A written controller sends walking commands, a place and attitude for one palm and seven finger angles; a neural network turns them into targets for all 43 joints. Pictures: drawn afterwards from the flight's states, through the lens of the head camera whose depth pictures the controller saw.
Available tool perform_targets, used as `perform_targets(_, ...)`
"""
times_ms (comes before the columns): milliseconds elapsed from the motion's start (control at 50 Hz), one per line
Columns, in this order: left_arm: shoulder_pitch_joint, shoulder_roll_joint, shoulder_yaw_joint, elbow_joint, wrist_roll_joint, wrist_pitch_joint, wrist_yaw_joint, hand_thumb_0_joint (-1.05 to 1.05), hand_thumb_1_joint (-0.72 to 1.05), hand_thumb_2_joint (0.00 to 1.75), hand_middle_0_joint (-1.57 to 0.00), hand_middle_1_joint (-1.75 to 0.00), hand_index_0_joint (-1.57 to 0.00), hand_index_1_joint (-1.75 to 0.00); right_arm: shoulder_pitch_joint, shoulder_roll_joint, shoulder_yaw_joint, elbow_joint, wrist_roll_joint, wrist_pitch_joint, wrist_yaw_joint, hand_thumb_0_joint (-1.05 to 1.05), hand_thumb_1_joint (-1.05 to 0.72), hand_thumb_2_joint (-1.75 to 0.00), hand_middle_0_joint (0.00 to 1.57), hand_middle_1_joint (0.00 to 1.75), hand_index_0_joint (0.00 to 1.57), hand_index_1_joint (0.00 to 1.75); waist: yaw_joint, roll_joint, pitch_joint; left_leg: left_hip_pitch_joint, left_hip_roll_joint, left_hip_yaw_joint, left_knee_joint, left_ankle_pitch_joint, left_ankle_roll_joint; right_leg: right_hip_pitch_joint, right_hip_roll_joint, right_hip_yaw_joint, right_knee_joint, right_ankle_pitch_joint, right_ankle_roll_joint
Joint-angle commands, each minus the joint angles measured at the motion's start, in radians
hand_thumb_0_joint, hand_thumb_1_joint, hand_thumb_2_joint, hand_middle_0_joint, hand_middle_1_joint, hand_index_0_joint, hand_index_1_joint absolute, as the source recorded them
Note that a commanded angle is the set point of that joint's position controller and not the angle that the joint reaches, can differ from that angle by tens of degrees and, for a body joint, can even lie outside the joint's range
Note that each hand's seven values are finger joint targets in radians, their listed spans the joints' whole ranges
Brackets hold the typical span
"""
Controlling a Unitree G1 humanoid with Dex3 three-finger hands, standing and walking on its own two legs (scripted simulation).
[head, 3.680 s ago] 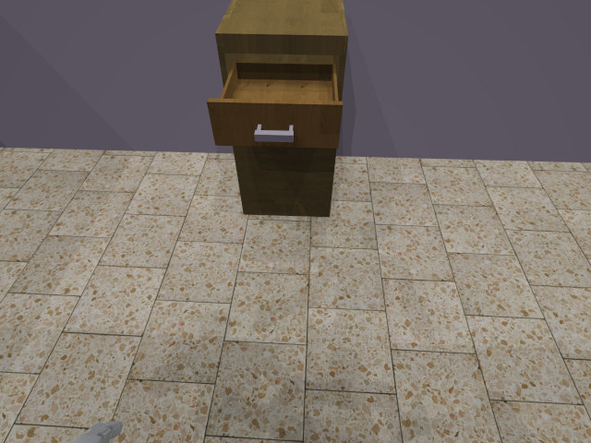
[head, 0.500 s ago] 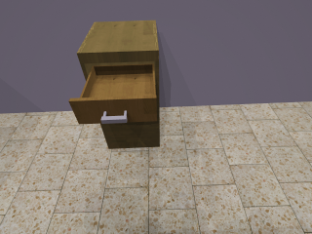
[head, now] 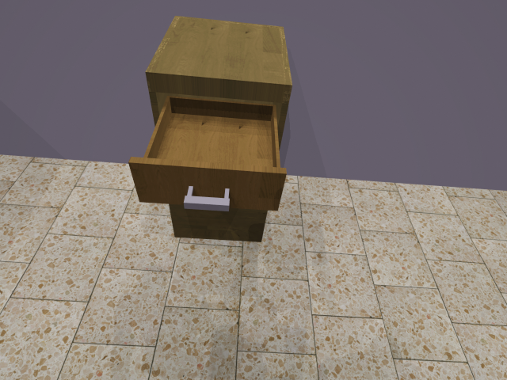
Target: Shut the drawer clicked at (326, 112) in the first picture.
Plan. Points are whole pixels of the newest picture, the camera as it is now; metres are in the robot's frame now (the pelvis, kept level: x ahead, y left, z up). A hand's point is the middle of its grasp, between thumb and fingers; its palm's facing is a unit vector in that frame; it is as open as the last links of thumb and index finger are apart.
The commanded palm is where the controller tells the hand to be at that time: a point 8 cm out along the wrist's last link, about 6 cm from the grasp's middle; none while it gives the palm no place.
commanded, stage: take the last steps up to it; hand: left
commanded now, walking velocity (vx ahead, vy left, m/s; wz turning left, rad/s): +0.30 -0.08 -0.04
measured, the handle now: (208, 197) +0.52 +0.15 -0.09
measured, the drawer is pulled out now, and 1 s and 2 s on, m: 0.30 0.30 0.30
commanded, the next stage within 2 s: come to a stop and stand still in 0.48 s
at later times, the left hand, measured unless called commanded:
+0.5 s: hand (208, 320) +0.27 +0.10 -0.17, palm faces +0.01 -0.98 -0.20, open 7.3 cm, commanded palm none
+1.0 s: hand (205, 366) +0.19 +0.09 -0.18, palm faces +0.08 -0.99 -0.15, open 7.4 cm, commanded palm none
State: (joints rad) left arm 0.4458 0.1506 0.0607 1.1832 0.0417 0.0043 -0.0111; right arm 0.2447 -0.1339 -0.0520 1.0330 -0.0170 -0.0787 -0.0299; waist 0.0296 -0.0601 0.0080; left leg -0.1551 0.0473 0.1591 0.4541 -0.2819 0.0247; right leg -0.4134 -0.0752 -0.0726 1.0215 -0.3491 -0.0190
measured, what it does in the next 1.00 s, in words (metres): walks ahead: right foot, then left foot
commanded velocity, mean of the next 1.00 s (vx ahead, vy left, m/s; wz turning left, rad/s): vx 0.05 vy -0.03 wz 0.00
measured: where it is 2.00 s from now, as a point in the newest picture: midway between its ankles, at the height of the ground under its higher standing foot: outside the picture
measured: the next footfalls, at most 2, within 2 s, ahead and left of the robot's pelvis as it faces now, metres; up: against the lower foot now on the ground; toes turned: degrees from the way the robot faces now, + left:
right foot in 0.36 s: +0.28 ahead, -0.13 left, +0.00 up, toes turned -4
left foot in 0.76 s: +0.30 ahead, +0.05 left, +0.00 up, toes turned +3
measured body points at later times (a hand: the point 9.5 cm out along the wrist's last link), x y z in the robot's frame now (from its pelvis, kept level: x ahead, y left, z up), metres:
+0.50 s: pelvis +0.16 -0.07 -0.01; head +0.18 -0.09 +0.44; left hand +0.26 +0.15 -0.15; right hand +0.09 -0.28 -0.18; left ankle +0.08 +0.06 -0.65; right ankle +0.23 -0.14 -0.74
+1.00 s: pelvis +0.21 -0.06 +0.00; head +0.23 -0.05 +0.45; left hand +0.18 +0.15 -0.17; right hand +0.29 -0.29 -0.15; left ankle +0.26 +0.05 -0.74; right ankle +0.23 -0.14 -0.74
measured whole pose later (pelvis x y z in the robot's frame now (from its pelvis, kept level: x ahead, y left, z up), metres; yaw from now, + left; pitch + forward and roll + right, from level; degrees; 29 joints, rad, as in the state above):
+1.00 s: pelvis +0.21 -0.06 +0.00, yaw -1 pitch -2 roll +0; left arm 0.30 0.13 0.02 1.12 0.02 0.01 0.02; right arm 0.15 -0.15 -0.02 1.06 -0.01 0.01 -0.04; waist 0.05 -0.02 0.07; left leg -0.24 0.04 0.10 0.43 -0.15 0.01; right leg -0.20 0.00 -0.15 0.44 -0.22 -0.05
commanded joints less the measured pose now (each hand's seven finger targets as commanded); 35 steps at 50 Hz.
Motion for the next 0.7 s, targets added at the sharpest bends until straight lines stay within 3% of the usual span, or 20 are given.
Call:
perform_targets(0, -0.053, 0.012, 0.004, -0.089, -0.009, -0.03, -0.01, 0.0, 0.9, 0.9, -0.2, -0.3, -0.2, -0.3, 0.172, -0.087, -0.002, 0.033, -0.001, -0.012, -0.007, 0.0, -0.9, -0.9, 0.2, 0.3, 0.2, 0.3, -0.029, 0.148, 0.122, 0.059, 0.242, -0.178, -0.298, 0.265, 0.108, -0.229, -0.046, 0.03, 0.07, 0.142, 0.022)
perform_targets(60, -0.099, 0.026, 0.007, -0.112, -0.011, -0.017, -0.01, 0.0, 0.9, 0.9, -0.2, -0.3, -0.2, -0.3, 0.191, -0.102, 0.001, 0.042, 0.0, -0.015, -0.008, 0.0, -0.9, -0.9, 0.2, 0.3, 0.2, 0.3, -0.019, 0.181, 0.116, 0.089, 0.233, -0.132, -0.285, 0.376, 0.12, -0.268, -0.048, 0.031, 0.042, 0.18, 0.031)
perform_targets(140, -0.249, 0.038, 0.003, -0.169, -0.014, -0.017, -0.016, 0.0, 0.9, 0.9, -0.2, -0.3, -0.2, -0.3, 0.236, -0.108, -0.003, 0.066, -0.007, -0.01, -0.007, 0.0, -0.9, -0.9, 0.2, 0.3, 0.2, 0.3, -0.046, 0.188, 0.155, 0.111, 0.236, -0.117, -0.272, 0.412, 0.125, -0.271, -0.05, 0.002, -0.139, 0.2, 0.028)
perform_targets(180, -0.321, 0.037, 0.001, -0.196, -0.019, -0.022, -0.017, 0.0, 0.9, 0.9, -0.2, -0.3, -0.2, -0.3, 0.252, -0.121, -0.008, 0.076, -0.014, -0.005, -0.006, 0.0, -0.9, -0.9, 0.2, 0.3, 0.2, 0.3, -0.067, 0.192, 0.166, 0.12, 0.247, -0.112, -0.25, 0.426, 0.124, -0.229, -0.042, -0.015, -0.257, 0.17, 0.016)
perform_targets(220, -0.355, 0.043, 0.003, -0.21, -0.022, -0.026, -0.016, 0.0, 0.9, 0.9, -0.2, -0.3, -0.2, -0.3, 0.256, -0.129, -0.013, 0.084, -0.019, 0.001, -0.004, 0.0, -0.9, -0.9, 0.2, 0.3, 0.2, 0.3, -0.071, 0.188, 0.165, 0.106, 0.255, -0.115, -0.228, 0.436, 0.119, -0.154, -0.023, -0.027, -0.33, 0.151, 0.0)
perform_targets(260, -0.302, 0.058, 0.011, -0.197, -0.021, -0.034, -0.014, 0.0, 0.9, 0.9, -0.2, -0.3, -0.2, -0.3, 0.232, -0.145, -0.019, 0.087, -0.018, 0.007, -0.004, 0.0, -0.9, -0.9, 0.2, 0.3, 0.2, 0.3, -0.039, 0.18, 0.126, 0.083, 0.259, -0.1, -0.141, 0.503, 0.108, -0.006, 0.011, -0.048, -0.392, 0.138, -0.021)
perform_targets(280, -0.218, 0.074, 0.015, -0.169, -0.019, -0.042, -0.012, 0.0, 0.9, 0.9, -0.2, -0.3, -0.2, -0.3, 0.229, -0.15, -0.02, 0.086, -0.014, 0.01, -0.003, 0.0, -0.9, -0.9, 0.2, 0.3, 0.2, 0.3, -0.002, 0.139, 0.068, 0.083, 0.23, -0.072, -0.032, 0.558, 0.091, 0.118, 0.043, -0.073, -0.45, 0.166, -0.028)
perform_targets(300, -0.106, 0.108, 0.024, -0.132, -0.014, -0.053, -0.006, 0.0, 0.9, 0.9, -0.2, -0.3, -0.2, -0.3, 0.236, -0.137, -0.017, 0.092, -0.009, 0.009, 0.003, 0.0, -0.9, -0.9, 0.2, 0.3, 0.2, 0.3, 0.044, 0.082, -0.006, 0.009, 0.184, -0.047, 0.122, 0.544, 0.063, 0.312, 0.057, -0.071, -0.497, 0.222, -0.035)
perform_targets(320, 0.025, 0.186, 0.047, -0.095, -0.008, -0.067, 0.006, 0.0, 0.9, 0.9, -0.2, -0.3, -0.2, -0.3, 0.252, -0.101, -0.011, 0.087, 0.003, 0.007, 0.012, 0.0, -0.9, -0.9, 0.2, 0.3, 0.2, 0.3, 0.1, -0.076, -0.127, -0.173, 0.109, 0.005, 0.39, 0.286, 0.023, 0.558, -0.12, 0.133, -0.528, 0.254, -0.086)
perform_targets(340, 0.098, 0.283, 0.063, -0.083, -0.02, -0.068, 0.013, 0.0, 0.9, 0.9, -0.2, -0.3, -0.2, -0.3, 0.297, -0.058, 0.002, 0.063, 0.014, 0.013, 0.011, 0.0, -0.9, -0.9, 0.2, 0.3, 0.2, 0.3, 0.081, -0.265, -0.248, -0.338, -0.026, -0.014, 0.708, -0.3, -0.014, 0.681, -0.356, 0.475, -0.647, 0.391, -0.183)
perform_targets(360, 0.071, 0.275, 0.058, -0.091, -0.037, -0.062, 0.018, 0.0, 0.9, 0.9, -0.2, -0.3, -0.2, -0.3, 0.232, -0.085, -0.002, 0.053, 0.015, 0.02, 0.007, 0.0, -0.9, -0.9, 0.2, 0.3, 0.2, 0.3, 0.088, -0.133, -0.203, -0.375, 0.002, -0.134, 0.843, -0.306, 0.008, 0.599, -0.356, 0.469, -0.695, 0.427, -0.21)
perform_targets(380, -0.035, 0.232, 0.048, -0.111, -0.033, -0.062, 0.02, 0.0, 0.9, 0.9, -0.2, -0.3, -0.2, -0.3, 0.212, -0.065, -0.011, 0.059, 0.016, 0.022, 0.011, 0.0, -0.9, -0.9, 0.2, 0.3, 0.2, 0.3, 0.047, -0.097, -0.136, -0.376, 0.043, -0.144, 0.882, -0.217, 0.009, 0.471, -0.321, 0.398, -0.726, 0.305, -0.195)
perform_targets(400, -0.115, 0.188, 0.037, -0.133, -0.036, -0.061, 0.026, 0.0, 0.9, 0.9, -0.2, -0.3, -0.2, -0.3, 0.185, -0.056, -0.013, 0.054, 0.009, 0.029, 0.012, 0.0, -0.9, -0.9, 0.2, 0.3, 0.2, 0.3, 0.018, -0.047, -0.058, -0.369, 0.07, -0.146, 0.871, -0.153, 0.002, 0.357, -0.3, 0.34, -0.754, 0.288, -0.172)
perform_targets(440, -0.198, 0.117, 0.011, -0.157, -0.031, -0.069, 0.032, 0.0, 0.9, 0.9, -0.2, -0.3, -0.2, -0.3, 0.192, -0.039, -0.005, 0.069, -0.004, 0.05, 0.013, 0.0, -0.9, -0.9, 0.2, 0.3, 0.2, 0.3, -0.039, 0.002, 0.019, -0.315, 0.099, -0.152, 0.807, -0.064, -0.012, 0.174, -0.242, 0.19, -0.795, 0.323, -0.146)
perform_targets(480, -0.208, 0.092, 0.0, -0.153, -0.027, -0.074, 0.035, 0.0, 0.9, 0.9, -0.2, -0.3, -0.2, -0.3, 0.225, -0.019, -0.001, 0.08, -0.008, 0.068, 0.014, 0.0, -0.9, -0.9, 0.2, 0.3, 0.2, 0.3, -0.07, -0.022, 0.036, -0.272, 0.097, -0.134, 0.722, -0.038, -0.029, 0.105, -0.208, 0.101, -0.818, 0.349, -0.138)
perform_targets(520, -0.191, 0.081, -0.001, -0.145, -0.021, -0.078, 0.038, 0.0, 0.9, 0.9, -0.2, -0.3, -0.2, -0.3, 0.221, -0.008, -0.001, 0.079, -0.011, 0.076, 0.016, 0.0, -0.9, -0.9, 0.2, 0.3, 0.2, 0.3, -0.079, -0.003, 0.04, -0.259, 0.094, -0.115, 0.634, -0.028, -0.042, 0.084, -0.196, 0.076, -0.832, 0.36, -0.149)
perform_targets(560, -0.175, 0.085, -0.002, -0.141, -0.021, -0.074, 0.037, 0.0, 0.9, 0.9, -0.2, -0.3, -0.2, -0.3, 0.177, -0.007, 0.003, 0.064, -0.011, 0.079, 0.019, 0.0, -0.9, -0.9, 0.2, 0.3, 0.2, 0.3, -0.066, 0.007, 0.039, -0.258, 0.088, -0.102, 0.531, -0.02, -0.05, 0.104, -0.19, 0.085, -0.85, 0.296, -0.159)
perform_targets(620, -0.175, 0.088, -0.011, -0.133, -0.019, -0.064, 0.04, 0.0, 0.9, 0.9, -0.2, -0.3, -0.2, -0.3, 0.119, -0.001, 0.02, 0.052, 0.001, 0.075, 0.011, 0.0, -0.9, -0.9, 0.2, 0.3, 0.2, 0.3, -0.049, 0.019, 0.023, -0.198, 0.066, -0.112, 0.321, -0.032, -0.059, 0.146, -0.196, 0.097, -0.815, 0.423, -0.172)
perform_targets(660, -0.16, 0.099, -0.013, -0.121, -0.022, -0.053, 0.044, 0.0, 0.9, 0.9, -0.2, -0.3, -0.2, -0.3, 0.088, -0.008, 0.027, 0.05, 0.005, 0.073, 0.005, 0.0, -0.9, -0.9, 0.2, 0.3, 0.2, 0.3, -0.032, 0.026, 0.009, -0.124, 0.047, -0.115, 0.197, -0.012, -0.06, 0.171, -0.19, 0.103, -0.771, 0.469, -0.163)
perform_targets(680, -0.158, 0.104, -0.013, -0.113, -0.025, -0.048, 0.045, 0.0, 0.9, 0.9, -0.2, -0.3, -0.2, -0.3, 0.09, -0.016, 0.029, 0.054, 0.006, 0.075, 0.003, 0.0, -0.9, -0.9, 0.2, 0.3, 0.2, 0.3, -0.038, 0.018, -0.001, -0.083, 0.039, -0.118, 0.124, 0.027, -0.059, 0.179, -0.174, 0.096, -0.748, 0.467, -0.147)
